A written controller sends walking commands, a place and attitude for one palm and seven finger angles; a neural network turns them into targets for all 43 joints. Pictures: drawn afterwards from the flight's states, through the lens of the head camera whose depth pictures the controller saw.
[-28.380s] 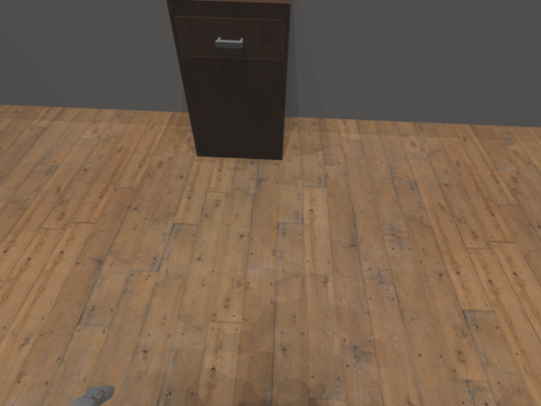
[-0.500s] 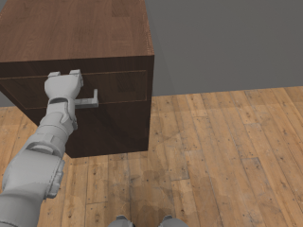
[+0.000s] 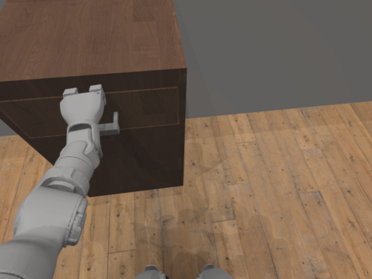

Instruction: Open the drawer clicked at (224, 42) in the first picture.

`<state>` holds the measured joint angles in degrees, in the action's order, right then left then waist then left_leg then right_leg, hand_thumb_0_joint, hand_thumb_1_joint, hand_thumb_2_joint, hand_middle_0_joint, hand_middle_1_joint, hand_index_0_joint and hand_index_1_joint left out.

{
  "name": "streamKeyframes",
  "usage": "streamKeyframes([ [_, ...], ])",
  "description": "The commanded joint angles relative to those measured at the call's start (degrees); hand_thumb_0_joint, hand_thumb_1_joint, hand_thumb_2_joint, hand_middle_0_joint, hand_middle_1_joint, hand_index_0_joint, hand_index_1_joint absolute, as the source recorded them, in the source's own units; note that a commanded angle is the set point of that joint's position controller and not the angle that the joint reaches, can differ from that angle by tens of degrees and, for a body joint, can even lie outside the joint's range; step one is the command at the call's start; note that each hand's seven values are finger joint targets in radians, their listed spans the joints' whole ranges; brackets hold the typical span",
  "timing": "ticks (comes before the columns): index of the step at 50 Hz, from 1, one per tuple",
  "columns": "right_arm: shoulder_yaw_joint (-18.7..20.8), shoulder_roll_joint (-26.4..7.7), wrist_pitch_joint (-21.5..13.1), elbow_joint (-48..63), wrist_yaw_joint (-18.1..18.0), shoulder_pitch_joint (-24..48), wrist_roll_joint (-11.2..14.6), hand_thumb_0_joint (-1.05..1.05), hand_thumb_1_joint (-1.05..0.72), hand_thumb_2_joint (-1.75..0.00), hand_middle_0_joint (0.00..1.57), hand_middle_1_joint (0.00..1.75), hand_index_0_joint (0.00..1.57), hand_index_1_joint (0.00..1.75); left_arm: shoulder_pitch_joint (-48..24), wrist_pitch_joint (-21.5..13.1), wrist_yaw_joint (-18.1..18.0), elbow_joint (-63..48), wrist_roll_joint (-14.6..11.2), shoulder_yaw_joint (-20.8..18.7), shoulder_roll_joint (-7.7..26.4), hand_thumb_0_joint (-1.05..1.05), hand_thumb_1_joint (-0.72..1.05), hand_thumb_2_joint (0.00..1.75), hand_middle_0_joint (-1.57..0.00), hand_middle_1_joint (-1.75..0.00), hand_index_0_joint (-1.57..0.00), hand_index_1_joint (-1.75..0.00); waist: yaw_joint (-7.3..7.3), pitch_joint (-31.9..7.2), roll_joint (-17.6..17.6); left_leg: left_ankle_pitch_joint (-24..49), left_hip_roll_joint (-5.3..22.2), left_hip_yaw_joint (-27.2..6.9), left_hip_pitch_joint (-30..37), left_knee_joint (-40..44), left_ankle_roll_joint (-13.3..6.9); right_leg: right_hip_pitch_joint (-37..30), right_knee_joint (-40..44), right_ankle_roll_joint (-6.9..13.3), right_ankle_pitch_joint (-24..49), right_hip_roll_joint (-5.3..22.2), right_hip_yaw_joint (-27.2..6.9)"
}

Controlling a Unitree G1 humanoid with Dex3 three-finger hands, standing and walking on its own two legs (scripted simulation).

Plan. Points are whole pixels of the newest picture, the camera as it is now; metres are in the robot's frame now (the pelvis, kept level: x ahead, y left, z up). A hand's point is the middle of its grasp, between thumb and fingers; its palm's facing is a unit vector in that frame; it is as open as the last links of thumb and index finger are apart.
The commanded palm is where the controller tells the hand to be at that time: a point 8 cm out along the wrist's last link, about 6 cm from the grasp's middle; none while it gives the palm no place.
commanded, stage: move the hooked fingers above the handle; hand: left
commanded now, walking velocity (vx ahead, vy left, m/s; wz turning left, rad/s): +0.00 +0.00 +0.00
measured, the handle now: (97, 123) +0.53 +0.20 -0.05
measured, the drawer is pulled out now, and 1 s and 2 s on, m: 0.00 0.00 0.00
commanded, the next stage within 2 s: none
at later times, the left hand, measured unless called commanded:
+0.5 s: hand (94, 123) +0.49 +0.18 +0.00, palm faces +0.04 -0.01 -1.00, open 13.5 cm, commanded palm +0.47 +0.19 +0.07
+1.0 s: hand (89, 127) +0.49 +0.20 -0.01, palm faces -0.02 -0.04 -1.00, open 13.7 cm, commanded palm +0.48 +0.20 +0.06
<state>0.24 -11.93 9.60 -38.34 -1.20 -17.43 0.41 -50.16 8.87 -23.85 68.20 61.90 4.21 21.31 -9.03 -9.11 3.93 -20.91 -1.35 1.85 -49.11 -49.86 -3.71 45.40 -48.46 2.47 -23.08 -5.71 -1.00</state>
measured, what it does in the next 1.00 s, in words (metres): stands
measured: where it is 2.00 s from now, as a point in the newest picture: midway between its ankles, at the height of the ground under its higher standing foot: outside the picture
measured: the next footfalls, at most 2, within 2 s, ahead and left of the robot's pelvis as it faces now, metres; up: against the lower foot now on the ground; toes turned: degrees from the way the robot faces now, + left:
none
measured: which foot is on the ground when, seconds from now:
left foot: down 0.00-1.00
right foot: down 0.00-1.00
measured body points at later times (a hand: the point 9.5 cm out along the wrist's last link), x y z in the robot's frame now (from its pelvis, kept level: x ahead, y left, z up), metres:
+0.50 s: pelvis +0.01 -0.01 -0.01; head +0.12 -0.01 +0.43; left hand +0.48 +0.18 +0.06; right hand +0.04 -0.27 -0.15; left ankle +0.02 +0.08 -0.69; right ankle -0.01 -0.09 -0.69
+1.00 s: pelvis +0.01 -0.01 -0.01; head +0.13 +0.00 +0.42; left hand +0.48 +0.20 +0.04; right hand +0.03 -0.29 -0.14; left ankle +0.02 +0.08 -0.69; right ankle -0.01 -0.09 -0.69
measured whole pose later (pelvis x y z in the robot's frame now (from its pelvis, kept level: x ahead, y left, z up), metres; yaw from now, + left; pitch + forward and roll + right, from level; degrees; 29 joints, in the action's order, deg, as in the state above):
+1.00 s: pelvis +0.01 -0.01 -0.01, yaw +2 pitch +24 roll -2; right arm 4.1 -14.8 7.3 -40.2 -1.3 -20.0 -1.3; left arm -44.5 -4.3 -24.1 59.5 63.6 3.1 25.3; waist -7.4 -10.4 2.9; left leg -23.8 -1.4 -0.2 -54.4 -54.7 -2.7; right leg 49.8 -52.4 3.7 -26.2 -5.9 1.3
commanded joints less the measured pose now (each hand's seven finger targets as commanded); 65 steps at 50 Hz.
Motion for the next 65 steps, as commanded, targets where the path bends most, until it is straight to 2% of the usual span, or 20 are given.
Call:
streamKeyframes([
  [1, 3.7, -11.1, -1.6, 4.3, -2.6, -8.5, 0.5, 0.00, -0.90, -0.90, 0.20, 0.30, 0.20, 0.30, -21.6, -1.9, 4.3, -8.8, -1.7, 0.6, 13.8, 0.00, -0.50, 0.30, -0.30, -1.20, -0.30, -1.20, -1.09, -17.9, -5.9, 12.9, 0.2, -1.7, 16.5, 5.4, -0.3, -12.2, 10.1, -1.2, 17.1, 2.2, -0.5],
  [6, 4.5, -10.1, -3.2, 4.4, -2.3, -8.9, -0.2, 0.00, -0.90, -0.90, 0.20, 0.30, 0.20, 0.30, -18.5, -11.4, 7.0, -14.5, -0.8, 5.0, 6.6, 0.00, -0.50, 0.30, -0.30, -1.20, -0.30, -1.20, -0.48, -16.6, -1.0, 13.5, 0.5, -2.8, 18.9, 3.2, 0.0, -4.8, 8.0, -0.2, 13.7, 2.0, -0.4],
  [9, 5.2, -10.1, -3.3, 3.8, -1.5, -9.4, -0.9, 0.00, -0.90, -0.90, 0.20, 0.30, 0.20, 0.30, -18.7, -14.8, 4.5, -19.0, -0.2, 2.8, 7.8, 0.00, -0.50, 0.30, -0.30, -1.20, -0.30, -1.20, 0.67, -20.8, 2.5, 16.2, 0.9, -3.6, 21.0, 1.1, 0.5, -1.5, 5.4, 0.2, 14.0, 1.7, -0.3],
  [11, 5.6, -10.3, -3.3, 3.2, -1.1, -9.4, -1.4, 0.00, -0.90, -0.90, 0.20, 0.30, 0.20, 0.30, -20.8, -15.9, 1.2, -22.2, 0.4, -1.9, 12.8, 0.00, -0.50, 0.30, -0.30, -1.20, -0.30, -1.20, 1.74, -24.4, 3.4, 19.2, 0.9, -4.1, 21.3, -0.5, 0.9, -1.3, 3.3, 0.5, 15.5, 1.6, 0.0],
  [16, 5.9, -11.0, -2.9, 1.9, -0.4, -8.5, -2.5, 0.00, -0.90, -0.90, 0.20, 0.30, 0.20, 0.30, -27.0, -12.2, -8.9, -25.0, 3.1, -10.0, 21.7, 0.00, -0.50, 0.30, -0.30, -1.20, -0.30, -1.20, 2.25, -31.2, 4.1, 23.9, 0.5, -4.3, 20.4, -3.0, 1.2, -2.2, 0.3, 0.4, 19.1, 1.2, 0.5],
  [19, 5.8, -10.9, -2.1, 1.8, 0.2, -7.8, -2.2, 0.00, -0.90, -0.90, 0.20, 0.30, 0.20, 0.30, -25.3, -6.4, -10.8, -21.4, 3.1, -8.4, 20.0, 0.00, -0.50, 0.30, -0.30, -1.20, -0.30, -1.20, 2.18, -33.1, 4.9, 25.4, 0.1, -3.1, 21.3, -2.4, 1.4, -5.2, 1.0, 0.0, 22.1, 1.1, 0.9],
  [21, 5.8, -11.1, -1.5, 1.7, 0.8, -8.0, -1.8, 0.00, -0.90, -0.90, 0.20, 0.30, 0.20, 0.30, -24.0, -2.0, -8.5, -17.4, 1.6, -4.7, 16.0, 0.00, -0.50, 0.30, -0.30, -1.20, -0.30, -1.20, 1.33, -32.5, 4.0, 26.6, 0.0, -2.5, 22.8, -1.1, 1.5, -7.8, 2.7, -0.2, 24.5, 0.9, 1.1],
  [24, 5.3, -11.5, -0.1, 2.1, 0.2, -8.2, -0.7, 0.00, -0.90, -0.90, 0.20, 0.30, 0.20, 0.30, -24.0, 0.8, -5.3, -16.0, 0.2, -6.6, 20.4, 0.00, -0.50, 0.30, -0.30, -1.20, -0.30, -1.20, 1.42, -31.8, -1.0, 24.4, -0.3, -1.6, 21.0, 1.0, 0.6, -14.2, 5.3, -1.1, 27.9, 1.3, -0.1],
  [25, 5.2, -11.2, 0.0, 2.4, -0.1, -8.1, -0.6, 0.00, -0.90, -0.90, 0.20, 0.30, 0.20, 0.30, -23.9, 1.3, -3.8, -15.1, -0.4, -4.7, 18.4, 0.00, -0.50, 0.30, -0.30, -1.20, -0.30, -1.20, 0.72, -29.2, -2.6, 22.9, -0.4, -1.3, 19.9, 1.8, 0.3, -15.7, 6.3, -1.3, 28.4, 1.5, -0.4],
  [30, 4.2, -11.0, -0.6, 3.8, -1.7, -7.7, 0.3, 0.00, -0.90, -0.90, 0.20, 0.30, 0.20, 0.30, -18.8, -2.4, 3.3, -11.0, -1.4, 0.1, 13.8, 0.00, -0.50, 0.30, -0.30, -1.20, -0.30, -1.20, -0.26, -17.4, -6.2, 14.5, -0.8, -1.0, 14.9, 4.8, -0.4, -15.5, 10.0, -1.5, 23.4, 2.4, -1.4],
  [36, 4.2, -10.2, -2.1, 4.7, -2.2, -8.1, -0.2, 0.00, -0.90, -0.90, 0.20, 0.30, 0.20, 0.30, -16.2, -11.1, 5.4, -13.7, 0.2, -0.2, 13.7, 0.00, -0.50, 0.30, -0.30, -1.20, -0.30, -1.20, 0.66, -16.9, -2.7, 13.4, -0.7, -1.4, 13.5, 3.0, -0.2, -11.4, 8.2, -0.7, 20.2, 2.6, -2.1],
  [38, 4.5, -10.3, -2.3, 4.7, -2.0, -8.5, -0.3, 0.00, -0.90, -0.90, 0.20, 0.30, 0.20, 0.30, -15.6, -12.9, 4.1, -15.4, 1.1, -1.9, 15.5, 0.00, -0.50, 0.30, -0.30, -1.20, -0.30, -1.20, 1.71, -19.2, -0.1, 13.9, -0.4, -1.7, 14.5, 1.8, 0.1, -8.8, 6.5, -0.3, 18.2, 2.2, -1.8],
  [41, 5.1, -10.1, -3.0, 3.6, -1.5, -9.2, -0.8, 0.00, -0.90, -0.90, 0.20, 0.30, 0.20, 0.30, -21.2, -14.0, 1.2, -18.1, 0.5, -1.9, 14.7, 0.00, -0.50, 0.30, -0.30, -1.20, -0.30, -1.20, 0.17, -22.4, 0.7, 15.4, -0.1, -2.3, 15.5, -0.2, 0.1, -5.9, 4.9, -0.3, 17.6, 2.0, -1.3],
  [44, 5.7, -11.0, -3.2, 2.9, -1.4, -9.6, -1.3, 0.00, -0.90, -0.90, 0.20, 0.30, 0.20, 0.30, -25.4, -14.4, -2.4, -23.5, 1.3, -6.8, 21.0, 0.00, -0.50, 0.30, -0.30, -1.20, -0.30, -1.20, 1.07, -30.8, 3.7, 19.6, 0.0, -2.9, 18.7, -1.9, 0.3, -6.3, 2.8, -0.3, 20.6, 1.8, -1.5],
  [47, 6.4, -11.0, -3.4, 1.4, -0.7, -10.2, -1.9, 0.00, -0.90, -0.90, 0.20, 0.30, 0.20, 0.30, -27.6, -13.4, -4.9, -25.2, 1.8, -5.7, 18.6, 0.00, -0.50, 0.30, -0.30, -1.20, -0.30, -1.20, 0.41, -35.3, 5.9, 25.3, 0.3, -3.7, 23.6, -3.1, 0.9, -4.1, 1.5, -0.3, 22.7, 1.3, -0.2],
  [50, 6.3, -11.2, -2.7, 0.5, 0.0, -10.2, -1.8, 0.00, -0.90, -0.90, 0.20, 0.30, 0.20, 0.30, -25.5, -8.9, -5.4, -18.8, 0.9, -2.7, 14.6, 0.00, -0.50, 0.30, -0.30, -1.20, -0.30, -1.20, -0.66, -29.7, 4.1, 24.0, 0.3, -3.4, 22.9, -2.1, 1.0, -3.4, 3.2, -0.4, 21.2, 0.8, 0.8],
  [53, 6.1, -11.8, -2.0, 0.3, 0.0, -11.0, -1.5, 0.00, -0.90, -0.90, 0.20, 0.30, 0.20, 0.30, -27.6, -6.3, -4.6, -17.9, 0.5, -3.8, 16.9, 0.00, -0.50, 0.30, -0.30, -1.20, -0.30, -1.20, -0.66, -29.2, 2.2, 23.7, 0.3, -3.4, 23.0, -0.6, 0.9, -5.9, 4.4, -0.4, 22.1, 0.9, 0.8],
  [55, 5.9, -11.3, -1.6, 0.7, 0.1, -10.5, -1.1, 0.00, -0.90, -0.90, 0.20, 0.30, 0.20, 0.30, -28.3, -5.0, -3.6, -17.6, 0.1, -1.2, 14.0, 0.00, -0.50, 0.30, -0.30, -1.20, -0.30, -1.20, -1.41, -28.4, 1.6, 23.6, 0.1, -3.1, 23.6, 0.2, 0.6, -6.8, 5.6, -0.6, 22.7, 0.9, 0.7],
  [60, 5.3, -11.2, -1.9, 1.4, -0.8, -10.4, -0.6, 0.00, -0.90, -0.90, 0.20, 0.30, 0.20, 0.30, -26.7, -5.7, -0.5, -14.8, -0.7, -1.1, 14.4, 0.00, -0.50, 0.30, -0.30, -1.20, -0.30, -1.20, -1.30, -22.8, -0.2, 19.7, 0.0, -3.1, 21.8, 2.5, 0.3, -8.0, 7.6, -0.6, 20.3, 1.2, 0.3],
  [65, 5.2, -10.6, -2.9, 2.1, -1.1, -10.3, -0.8, 0.00, -0.90, -0.90, 0.20, 0.30, 0.20, 0.30, -25.8, -9.5, 1.2, -14.7, -0.1, 1.9, 10.2, 0.00, -0.50, 0.30, -0.30, -1.20, -0.30, -1.20, -1.77, -20.1, 1.2, 17.5, 0.4, -3.6, 21.8, 2.4, 0.3, -3.9, 7.4, -0.3, 15.9, 1.2, 0.5],
])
